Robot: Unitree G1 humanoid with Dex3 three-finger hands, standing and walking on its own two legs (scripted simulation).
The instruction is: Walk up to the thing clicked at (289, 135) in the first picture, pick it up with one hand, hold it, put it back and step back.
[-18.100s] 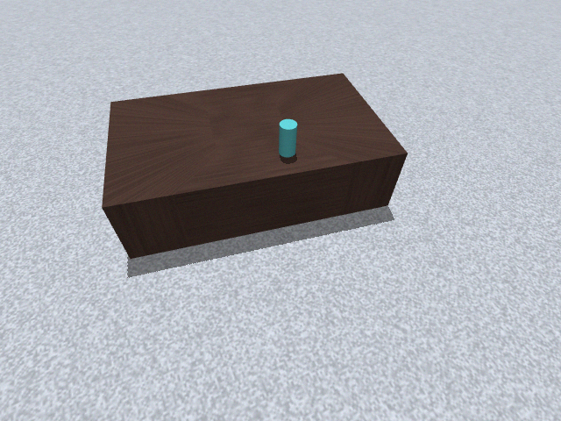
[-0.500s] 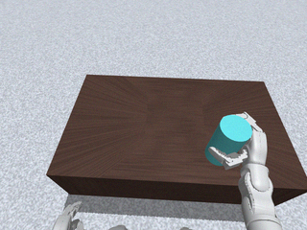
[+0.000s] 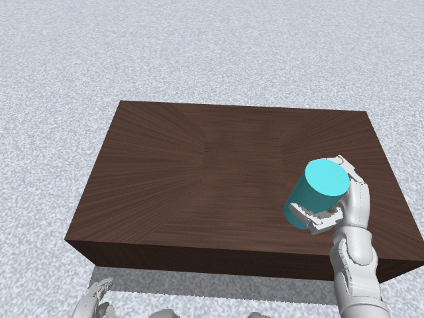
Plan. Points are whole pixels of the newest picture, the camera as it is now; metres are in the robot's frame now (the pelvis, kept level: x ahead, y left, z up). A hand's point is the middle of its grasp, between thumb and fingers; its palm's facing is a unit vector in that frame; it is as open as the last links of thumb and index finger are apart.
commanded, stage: hold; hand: right
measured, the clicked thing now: (312, 196) +0.33 -0.17 +0.05
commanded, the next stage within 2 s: crouch in 0.28 s
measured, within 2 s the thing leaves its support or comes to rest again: neither
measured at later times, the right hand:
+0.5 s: hand (314, 190) +0.34 -0.18 +0.05, palm faces +0.17 +0.98 +0.02, open 10.3 cm
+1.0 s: hand (297, 193) +0.42 -0.20 -0.10, palm faces +0.17 +0.98 +0.01, open 10.3 cm
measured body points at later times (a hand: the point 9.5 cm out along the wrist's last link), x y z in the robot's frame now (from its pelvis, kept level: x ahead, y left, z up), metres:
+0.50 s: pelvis +0.00 +0.00 +0.00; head +0.05 -0.01 +0.45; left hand +0.14 +0.25 -0.11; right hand +0.33 -0.23 +0.05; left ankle +0.02 +0.13 -0.70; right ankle +0.01 -0.12 -0.70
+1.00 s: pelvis -0.02 +0.00 -0.12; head +0.12 -0.02 +0.31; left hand +0.07 +0.26 -0.24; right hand +0.41 -0.25 -0.10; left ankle +0.02 +0.13 -0.70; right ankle +0.01 -0.12 -0.70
